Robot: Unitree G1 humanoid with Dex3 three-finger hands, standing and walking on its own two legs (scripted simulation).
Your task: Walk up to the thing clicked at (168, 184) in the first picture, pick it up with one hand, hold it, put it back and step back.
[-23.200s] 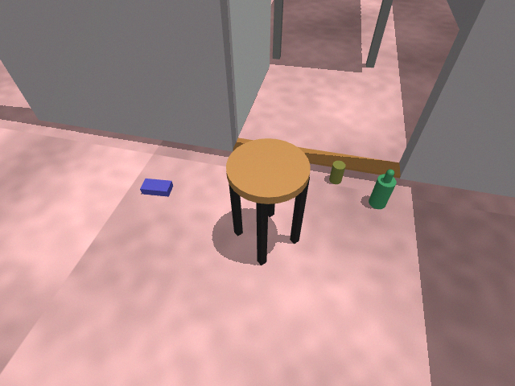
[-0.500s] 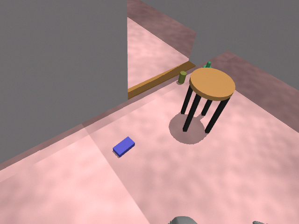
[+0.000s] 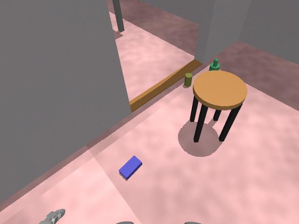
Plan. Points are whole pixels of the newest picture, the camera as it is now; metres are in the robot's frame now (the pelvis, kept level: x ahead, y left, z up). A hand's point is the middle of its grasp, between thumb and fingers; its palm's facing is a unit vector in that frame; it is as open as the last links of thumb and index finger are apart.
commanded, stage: walk up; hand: left
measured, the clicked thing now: (130, 167) +0.56 +0.19 -0.75
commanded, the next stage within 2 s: none
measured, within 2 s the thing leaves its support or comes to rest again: neither
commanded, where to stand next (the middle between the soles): +0.22 +0.02 m, yaw +2 degrees
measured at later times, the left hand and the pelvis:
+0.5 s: hand out of the picture +0.16 +0.31 -0.16, palm faces -0.04 -0.95 -0.30, open 7.4 cm; pelvis +0.11 +0.04 +0.00, yaw +1 degrees
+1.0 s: hand (74, 193) +0.24 +0.27 -0.14, palm faces -0.03 -0.94 -0.35, open 7.4 cm; pelvis +0.14 +0.02 +0.00, yaw +0 degrees
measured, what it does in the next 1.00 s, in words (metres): walks ahead: left foot, then right foot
